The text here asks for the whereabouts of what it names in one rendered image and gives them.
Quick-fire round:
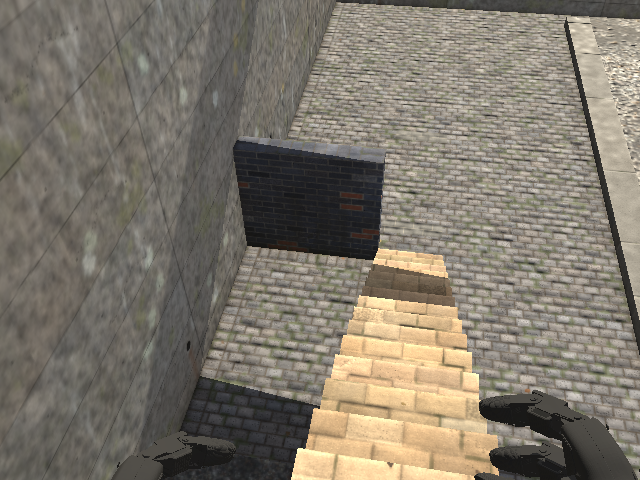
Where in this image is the robot left hand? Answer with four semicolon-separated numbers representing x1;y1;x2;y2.
111;431;236;480

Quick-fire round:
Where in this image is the robot right hand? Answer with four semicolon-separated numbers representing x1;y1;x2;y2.
474;390;640;480

